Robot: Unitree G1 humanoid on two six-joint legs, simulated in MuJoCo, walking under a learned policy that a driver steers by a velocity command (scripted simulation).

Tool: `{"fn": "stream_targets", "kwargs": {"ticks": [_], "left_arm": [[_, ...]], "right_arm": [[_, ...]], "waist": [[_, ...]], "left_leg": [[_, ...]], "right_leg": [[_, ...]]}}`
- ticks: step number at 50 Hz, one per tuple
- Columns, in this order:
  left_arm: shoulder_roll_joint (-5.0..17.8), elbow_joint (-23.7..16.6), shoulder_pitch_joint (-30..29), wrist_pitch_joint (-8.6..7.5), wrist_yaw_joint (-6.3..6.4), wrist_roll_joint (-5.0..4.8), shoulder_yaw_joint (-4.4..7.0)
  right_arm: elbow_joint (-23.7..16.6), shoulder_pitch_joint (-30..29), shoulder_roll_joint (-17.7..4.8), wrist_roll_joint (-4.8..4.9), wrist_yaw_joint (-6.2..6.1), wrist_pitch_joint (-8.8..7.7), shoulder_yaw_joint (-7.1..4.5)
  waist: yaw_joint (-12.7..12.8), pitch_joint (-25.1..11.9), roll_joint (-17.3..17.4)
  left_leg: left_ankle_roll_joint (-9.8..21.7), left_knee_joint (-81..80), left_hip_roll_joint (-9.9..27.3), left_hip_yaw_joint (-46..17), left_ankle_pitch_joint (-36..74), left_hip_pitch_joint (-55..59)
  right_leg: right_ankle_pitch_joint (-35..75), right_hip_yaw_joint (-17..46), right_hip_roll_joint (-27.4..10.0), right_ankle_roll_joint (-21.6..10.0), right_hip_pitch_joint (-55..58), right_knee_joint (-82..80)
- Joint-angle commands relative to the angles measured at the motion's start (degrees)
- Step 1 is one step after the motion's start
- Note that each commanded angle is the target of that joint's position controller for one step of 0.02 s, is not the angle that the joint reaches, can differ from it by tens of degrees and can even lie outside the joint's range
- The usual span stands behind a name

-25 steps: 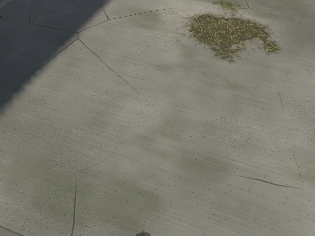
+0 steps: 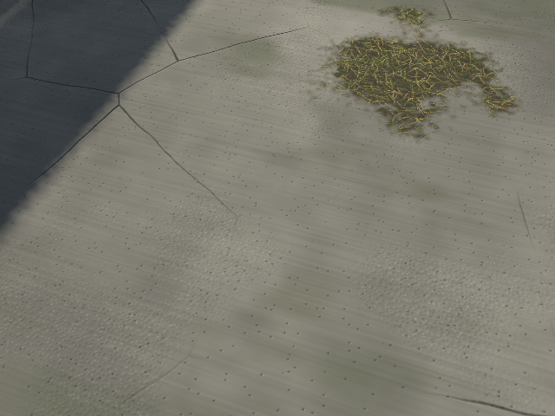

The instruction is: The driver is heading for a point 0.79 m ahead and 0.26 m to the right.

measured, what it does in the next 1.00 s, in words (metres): walks ahead, turning right: left foot, then right foot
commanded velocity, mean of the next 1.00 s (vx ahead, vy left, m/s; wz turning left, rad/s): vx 0.50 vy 0.00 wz -0.39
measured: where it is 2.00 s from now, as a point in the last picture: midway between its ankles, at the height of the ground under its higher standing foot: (376, 291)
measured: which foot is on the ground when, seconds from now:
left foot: up 0.00-0.38, down 0.40-0.96, up 0.98-1.00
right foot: down 0.00-0.42, up 0.44-0.92, down 0.94-1.00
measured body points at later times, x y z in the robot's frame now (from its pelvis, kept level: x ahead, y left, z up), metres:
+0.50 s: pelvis +0.28 +0.04 -0.01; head +0.31 +0.05 +0.44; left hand +0.29 +0.30 -0.15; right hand +0.41 -0.22 -0.11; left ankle +0.36 +0.11 -0.74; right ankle +0.12 -0.05 -0.66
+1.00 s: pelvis +0.52 -0.06 -0.02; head +0.55 -0.08 +0.43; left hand +0.79 +0.08 -0.12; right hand +0.39 -0.28 -0.16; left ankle +0.40 +0.12 -0.66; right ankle +0.57 -0.13 -0.74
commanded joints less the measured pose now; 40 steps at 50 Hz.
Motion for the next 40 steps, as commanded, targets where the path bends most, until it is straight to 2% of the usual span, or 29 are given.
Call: {"fn": "stream_targets", "kwargs": {"ticks": [1, 4, 7, 10, 14, 16, 17, 18, 19, 20, 21, 22, 23, 24, 25, 26, 28, 30, 31, 36, 40], "left_arm": [[3.7, 0.1, 4.8, -1.93, 0.18, -0.46, 0.49], [5.3, 1.6, 8.1, -2.37, 0.26, -0.71, 0.74], [4.6, 2.6, 11.5, -2.05, 0.32, -0.86, 0.32], [4.9, 3.5, 14.6, -1.79, 0.55, -0.83, 0.18], [5.8, 4.3, 17.5, -1.21, 1.12, -0.26, 0.32], [6.7, 4.1, 17.0, -0.94, 1.48, 0.06, 0.67], [7.2, 3.8, 15.7, -0.82, 1.62, 0.20, 0.91], [7.9, 3.3, 14.1, -0.78, 1.62, 0.24, 1.18], [8.3, 2.9, 12.8, -0.76, 1.38, 0.04, 1.36], [7.2, 2.1, 11.9, -0.91, 1.10, -0.53, 1.18], [2.5, -0.7, 13.8, -0.99, 0.97, -2.02, 0.14], [2.0, -1.4, 17.9, -0.55, 1.13, -2.61, 0.47], [6.0, -0.4, 15.3, 0.37, 1.45, -1.25, 1.44], [5.3, -0.8, 11.5, 0.53, 0.87, -0.76, 1.53], [3.5, -1.1, 10.2, 0.78, 0.41, -0.68, 1.39], [3.2, -1.6, 9.3, 1.46, -0.07, 0.27, 1.58], [1.9, -2.0, 9.3, 2.89, -0.94, 0.73, 1.46], [1.6, -3.6, 6.1, 3.60, -1.51, 0.71, 1.43], [1.7, -4.4, 4.1, 3.80, -1.76, 0.76, 1.38], [1.2, -8.8, -6.7, 3.62, -2.94, 0.64, 0.44], [1.3, -11.8, -13.5, 3.49, -3.61, 0.94, -0.21]], "right_arm": [[-1.3, 5.0, -2.2, -0.89, 0.84, 1.10, -0.61], [-3.4, -1.7, -2.5, -1.02, 1.29, 1.96, -0.66], [-6.1, -9.6, -2.7, -0.71, 1.41, 1.84, -0.49], [-8.1, -15.6, -1.9, -0.37, 1.36, 1.50, 0.08], [-10.6, -21.4, -2.6, -0.09, 1.03, 1.01, 0.30], [-11.7, -22.0, -3.6, 0.13, 0.89, 0.43, 0.11], [-11.6, -20.2, -4.2, 0.27, 0.75, 0.04, -0.10], [-10.7, -16.3, -5.2, 0.34, 0.43, -0.40, -0.52], [-8.5, -8.9, -6.4, 0.19, -0.07, -0.98, -1.21], [-6.1, 0.7, -9.0, -0.85, -0.85, -1.77, -2.23], [-6.4, 8.4, -14.6, -2.60, -1.68, -2.05, -3.55], [-6.6, 5.7, -15.9, -1.73, -1.25, -0.89, -4.07], [-7.9, 0.0, -10.4, -0.96, -0.97, -0.29, -3.00], [-8.4, -3.7, -6.1, -0.43, -0.81, -0.53, -1.90], [-8.2, -5.2, -4.5, -0.54, -0.80, -0.84, -1.47], [-7.3, -4.7, -3.6, -0.30, -1.09, -1.25, -1.20], [-6.2, -2.7, -3.4, 0.07, -1.15, -2.28, -1.17], [-5.4, -1.0, -4.1, 0.57, -1.04, -3.13, -1.46], [-5.1, -0.2, -4.4, 0.52, -1.01, -3.31, -1.58], [-4.0, 2.5, -4.8, 0.21, -1.01, -3.20, -1.59], [-2.8, 6.2, -6.9, 0.22, -1.56, -2.68, -2.09]], "waist": [[-1.3, -3.1, -3.6], [-0.7, -0.5, -3.6], [1.1, 1.2, -3.6], [2.9, 1.5, -4.2], [4.7, 1.4, -5.0], [4.1, 1.2, -5.7], [2.8, 0.7, -6.0], [0.8, -0.8, -6.3], [-2.4, -4.6, -5.2], [-6.2, -10.7, -2.4], [-7.0, -20.4, 6.1], [-3.6, -24.2, 15.7], [-1.6, -15.2, 5.9], [-1.1, -8.0, 1.0], [0.1, -4.6, 1.2], [1.0, -3.0, 3.0], [2.0, -2.9, 3.7], [2.3, -2.4, 3.3], [2.2, -2.1, 3.0], [0.6, 0.5, 2.6], [-1.3, 1.6, 2.6]], "left_leg": [[-1.0, -1.2, 3.8, -1.6, 2.9, -6.6], [-2.6, -6.5, 5.4, 0.2, 8.2, -12.8], [-4.0, -15.0, 5.7, 1.9, 14.0, -16.7], [-4.8, -24.1, 4.0, 3.2, 17.8, -15.7], [-4.7, -30.6, 2.0, 3.3, 17.0, -15.7], [-3.7, -33.0, 1.4, 2.6, 13.8, -14.0], [-3.1, -34.8, 0.8, 2.4, 11.7, -10.7], [-2.2, -36.6, -0.6, 2.7, 9.3, -4.6], [-1.2, -40.0, -2.1, 3.5, 9.6, 5.0], [0.7, -41.3, 2.0, -0.1, 10.6, 19.5], [3.8, -43.0, 18.7, -19.0, 2.1, 35.3], [8.5, -50.9, 25.9, -39.4, -0.3, 39.4], [7.3, -51.6, 23.5, -32.7, -5.9, 31.7], [6.1, -53.1, 20.5, -23.7, -4.2, 23.3], [4.4, -55.2, 17.8, -16.9, 0.8, 17.7], [3.3, -56.2, 15.9, -12.0, 5.0, 14.5], [2.7, -57.2, 14.6, -6.4, 11.7, 12.6], [3.0, -58.2, 14.5, -2.2, 16.3, 13.4], [3.2, -58.5, 14.3, -0.3, 17.7, 14.0], [2.8, -58.8, 12.3, 8.2, 23.6, 15.5], [2.5, -57.7, 14.1, 11.7, 28.4, 20.9]], "right_leg": [[9.4, 17.2, -15.9, -6.4, 6.2, -16.2], [9.8, 13.7, -14.8, -6.3, 7.0, -18.9], [13.8, 11.9, -13.2, -5.6, 9.3, -19.4], [18.3, 11.8, -12.5, -5.2, 11.7, -17.9], [23.6, 14.1, -13.7, -6.0, 18.0, -14.0], [26.9, 15.8, -14.9, -5.8, 20.1, -11.4], [29.4, 16.1, -15.0, -5.1, 20.0, -9.5], [34.4, 15.8, -14.6, -4.1, 18.9, -5.8], [37.5, 14.7, -12.6, -3.1, 17.2, 2.2], [30.1, 12.6, -9.5, -2.0, 9.8, 14.5], [6.3, 8.8, -3.6, -0.2, -4.1, 33.2], [-20.9, 8.4, 1.9, 0.2, -16.9, 44.6], [-16.9, 10.8, -3.1, -0.4, -20.3, 48.3], [-12.1, 10.7, -5.2, -0.1, -20.1, 46.7], [-9.3, 10.5, -6.9, 0.2, -18.3, 44.1], [-8.2, 10.3, -8.1, 0.8, -17.1, 42.3], [-6.2, 9.4, -8.4, 1.6, -16.0, 42.1], [-3.0, 8.8, -9.0, 2.2, -19.3, 41.3], [-1.0, 8.5, -9.4, 2.5, -21.2, 40.4], [8.6, 5.3, -8.9, 3.4, -22.9, 25.5], [8.2, 1.0, -7.8, 1.6, -20.4, 15.2]]}}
